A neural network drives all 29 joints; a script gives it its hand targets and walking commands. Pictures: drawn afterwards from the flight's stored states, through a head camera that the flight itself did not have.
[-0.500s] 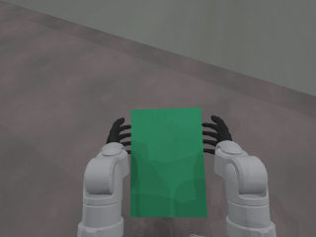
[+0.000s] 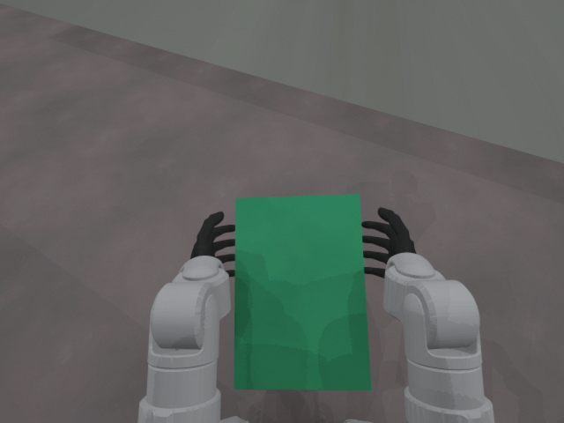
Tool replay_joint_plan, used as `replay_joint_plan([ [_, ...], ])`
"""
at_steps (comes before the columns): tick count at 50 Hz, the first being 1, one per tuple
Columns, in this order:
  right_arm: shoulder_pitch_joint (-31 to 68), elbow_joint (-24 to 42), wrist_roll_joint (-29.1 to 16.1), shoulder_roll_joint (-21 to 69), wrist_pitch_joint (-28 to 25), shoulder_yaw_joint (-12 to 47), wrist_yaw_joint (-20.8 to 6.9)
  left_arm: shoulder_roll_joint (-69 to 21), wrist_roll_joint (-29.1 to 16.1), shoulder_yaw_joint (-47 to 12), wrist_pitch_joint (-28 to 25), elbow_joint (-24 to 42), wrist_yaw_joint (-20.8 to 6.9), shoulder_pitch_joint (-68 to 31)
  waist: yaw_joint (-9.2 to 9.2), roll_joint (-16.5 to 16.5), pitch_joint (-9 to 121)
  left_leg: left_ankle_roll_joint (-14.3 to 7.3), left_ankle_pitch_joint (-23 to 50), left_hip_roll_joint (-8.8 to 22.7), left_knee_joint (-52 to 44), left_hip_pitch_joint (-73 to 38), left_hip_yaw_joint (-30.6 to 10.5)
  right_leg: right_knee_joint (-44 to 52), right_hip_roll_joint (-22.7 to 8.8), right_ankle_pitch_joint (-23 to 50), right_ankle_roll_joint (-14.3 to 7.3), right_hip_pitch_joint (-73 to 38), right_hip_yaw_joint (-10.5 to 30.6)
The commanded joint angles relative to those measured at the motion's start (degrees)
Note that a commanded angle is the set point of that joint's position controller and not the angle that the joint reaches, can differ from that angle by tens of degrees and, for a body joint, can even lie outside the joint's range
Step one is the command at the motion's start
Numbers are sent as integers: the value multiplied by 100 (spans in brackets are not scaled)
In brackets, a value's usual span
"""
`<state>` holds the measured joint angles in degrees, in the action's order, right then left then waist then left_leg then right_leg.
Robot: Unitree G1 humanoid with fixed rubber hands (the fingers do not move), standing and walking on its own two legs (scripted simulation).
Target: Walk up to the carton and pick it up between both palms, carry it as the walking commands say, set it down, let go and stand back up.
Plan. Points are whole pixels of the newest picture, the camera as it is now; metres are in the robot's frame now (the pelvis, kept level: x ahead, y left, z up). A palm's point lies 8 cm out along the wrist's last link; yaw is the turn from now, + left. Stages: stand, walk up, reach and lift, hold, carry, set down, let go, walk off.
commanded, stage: carry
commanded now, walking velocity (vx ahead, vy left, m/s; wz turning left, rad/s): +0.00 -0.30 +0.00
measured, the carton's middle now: (301, 284) +0.32 -0.02 -0.01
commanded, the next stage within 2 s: none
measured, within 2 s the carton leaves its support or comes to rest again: neither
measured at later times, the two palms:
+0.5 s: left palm (347, 329) +0.21 -0.06 +0.10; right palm out of the picture +0.19 -0.30 +0.10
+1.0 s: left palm out of the picture +0.11 -0.13 +0.12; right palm out of the picture +0.10 -0.38 +0.12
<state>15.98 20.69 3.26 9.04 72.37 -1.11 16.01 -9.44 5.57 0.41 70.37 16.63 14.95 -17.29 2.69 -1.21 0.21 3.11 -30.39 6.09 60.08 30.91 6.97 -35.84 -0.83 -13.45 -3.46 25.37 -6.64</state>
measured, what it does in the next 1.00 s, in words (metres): steps to the right: left foot, then right foot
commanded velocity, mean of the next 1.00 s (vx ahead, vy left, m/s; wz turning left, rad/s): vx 0.00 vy -0.15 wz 0.00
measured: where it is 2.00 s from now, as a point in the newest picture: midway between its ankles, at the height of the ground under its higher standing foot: outside the picture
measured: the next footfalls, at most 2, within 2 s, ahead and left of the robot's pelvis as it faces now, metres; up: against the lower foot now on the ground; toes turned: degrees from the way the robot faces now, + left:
left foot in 0.10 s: +0.02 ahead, +0.07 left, +0.00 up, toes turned +9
right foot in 0.36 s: -0.01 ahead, -0.27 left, +0.00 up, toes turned -5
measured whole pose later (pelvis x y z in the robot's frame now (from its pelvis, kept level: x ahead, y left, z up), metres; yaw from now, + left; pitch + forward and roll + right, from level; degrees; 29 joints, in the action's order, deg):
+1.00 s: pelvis -0.17 -0.25 +0.01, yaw +0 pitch +2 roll +2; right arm 15.2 14.8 5.5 8.9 72.9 0.0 15.2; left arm -8.8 4.7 0.3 73.0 14.9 14.3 -15.0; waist 0.7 0.6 6.6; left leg -0.3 -26.7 2.1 35.7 17.6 7.5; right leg -20.7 2.6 -1.4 -6.4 22.8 -9.4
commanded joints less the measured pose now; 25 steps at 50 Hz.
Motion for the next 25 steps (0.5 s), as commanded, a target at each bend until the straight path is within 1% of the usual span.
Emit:
replay_joint_plan([
  [1,2078,696,-1967,6293,-350,3020,-1323,-6025,-1624,-2374,-300,903,-1119,-1450,-390,1016,2475,-127,33,-175,-696,-197,-2,770,-1282,2057,-759,-1810,1162],
  [2,1981,611,-1898,6236,-350,2940,-1314,-5981,-1615,-2381,-295,847,-1107,-1447,-401,981,2525,-189,44,-224,-1077,-474,-3,824,-1286,1848,-769,-1672,1220],
  [3,1890,525,-1819,6175,-352,2849,-1312,-5951,-1615,-2396,-287,790,-1097,-1455,-399,850,2560,-233,175,-249,-1602,-835,-16,814,-1215,1506,-724,-1503,1202],
  [4,1818,452,-1742,6130,-354,2755,-1314,-5937,-1649,-2439,-276,757,-1087,-1503,-363,595,2575,-261,610,-189,-2380,-1376,-8,699,-1040,929,-583,-1219,1086],
  [5,1779,362,-1677,6110,-352,2645,-1318,-5880,-1690,-2479,-256,716,-1077,-1535,-299,133,2450,-325,1361,196,-3470,-2235,-298,415,-786,281,-288,-481,817],
  [6,1673,151,-1497,6025,-373,2467,-1319,-5866,-1652,-2532,-219,623,-1091,-1549,-264,-1424,2253,-836,1241,1676,-3991,-2792,-2090,-560,-292,-987,113,897,397],
  [7,1586,27,-1432,6139,-423,2402,-1316,-5924,-1787,-2762,-206,939,-1152,-2056,-249,-2206,1914,-1513,2205,2813,-4304,-2373,-3285,-1955,-127,-1514,473,1392,465],
  [8,1700,226,-1462,6241,-441,2450,-1313,-6078,-1924,-2869,-219,1058,-1191,-2259,-240,-1355,1682,-1584,2561,2693,-4219,-2145,-2978,-2956,-252,-1458,528,1397,986],
  [9,1747,195,-1361,6246,-458,2379,-1299,-6090,-2012,-2891,-231,924,-1221,-2296,-271,-731,1679,-1407,2578,2423,-4090,-1996,-2432,-3297,-324,-1362,516,1339,1190],
  [10,1847,250,-1320,6271,-497,2352,-1288,-6106,-2096,-2939,-260,903,-1245,-2375,-295,-441,1713,-1106,2844,2021,-3867,-2067,-1689,-2993,-422,-1205,516,1193,1251],
  [11,1820,297,-1289,6245,-536,2335,-1272,-6100,-2147,-3000,-281,874,-1264,-2306,-327,-563,1783,-863,3327,1737,-3680,-2086,-1198,-2446,-373,-1061,549,955,1038],
  [12,1856,448,-1343,6213,-574,2353,-1253,-6120,-2216,-3053,-307,938,-1272,-2284,-300,-784,1847,-681,3782,1500,-3546,-2059,-777,-1897,-256,-1003,605,570,745],
  [13,1880,590,-1390,6152,-592,2354,-1234,-6109,-2259,-3074,-323,1031,-1260,-2282,-255,-987,1854,-581,4157,1417,-3502,-2013,-614,-1436,-123,-1010,667,257,485],
  [14,1807,663,-1412,6093,-579,2365,-1209,-6087,-2260,-3049,-315,1069,-1238,-2198,-205,-1088,1896,-535,4341,1398,-3432,-2072,-572,-1031,-41,-1029,723,56,318],
  [16,1515,622,-1374,5966,-512,2381,-1154,-5990,-2203,-2961,-249,989,-1198,-1876,-166,-1254,2113,-503,4566,1388,-3119,-2308,-589,-63,15,-1010,725,-292,137],
  [17,1437,599,-1358,5912,-481,2396,-1133,-5948,-2167,-2913,-214,931,-1188,-1713,-224,-1210,2263,-404,4559,1300,-2805,-2280,-443,725,67,-661,696,-735,-68],
  [18,1348,576,-1357,5865,-455,2415,-1121,-5920,-2124,-2857,-173,891,-1188,-1615,-226,-1019,2343,-279,4195,1115,-2491,-2023,-301,1351,89,-384,634,-1316,-205],
  [19,1280,551,-1347,5810,-426,2448,-1109,-5869,-2062,-2789,-143,846,-1201,-1531,-188,-566,2360,-85,3489,887,-2098,-1446,-214,1506,-204,188,525,-1891,90],
  [20,1391,761,-1394,5744,-373,2677,-1159,-5725,-1894,-2600,-173,720,-1210,-1457,-171,1357,2263,276,917,129,-1213,-30,468,1196,-1281,2619,-74,-2331,1489],
  [21,1583,744,-1496,5810,-310,2830,-1212,-5768,-1806,-2503,-163,612,-1196,-1190,-299,2148,2198,240,-898,-17,145,549,233,1053,-1659,3726,-674,-2270,1848],
  [22,1818,681,-1670,6000,-290,2956,-1264,-5787,-1769,-2437,-180,657,-1202,-1198,-330,1867,2260,146,-933,36,881,528,-135,891,-1622,4051,-830,-2145,1600],
  [23,2163,823,-1857,6152,-322,3098,-1313,-5888,-1745,-2421,-223,775,-1204,-1289,-340,1468,2272,81,-640,102,1004,490,-234,694,-1462,3869,-765,-2082,1188],
  [24,2280,853,-1963,6223,-337,3152,-1346,-5962,-1680,-2369,-246,790,-1192,-1323,-314,1355,2270,4,-354,141,776,570,-242,560,-1325,3654,-684,-2132,1020],
  [25,2297,854,-2028,6302,-352,3164,-1364,-6040,-1653,-2350,-275,851,-1180,-1383,-311,1189,2295,-28,-104,119,421,498,-188,476,-1182,3428,-608,-2181,856],
])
